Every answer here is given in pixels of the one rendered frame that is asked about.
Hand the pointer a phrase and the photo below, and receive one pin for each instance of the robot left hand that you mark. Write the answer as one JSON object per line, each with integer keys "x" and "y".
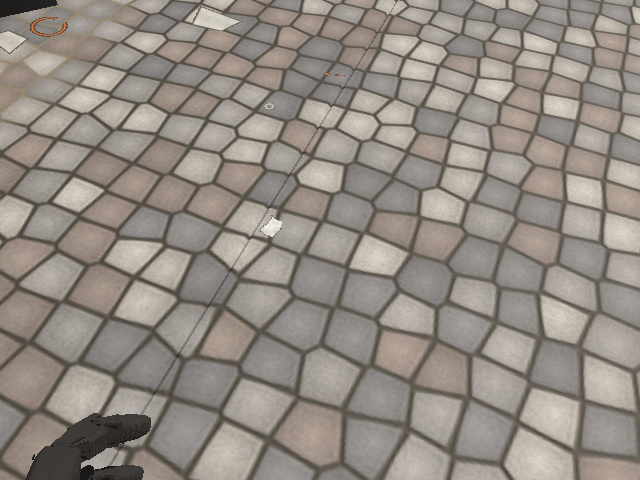
{"x": 84, "y": 440}

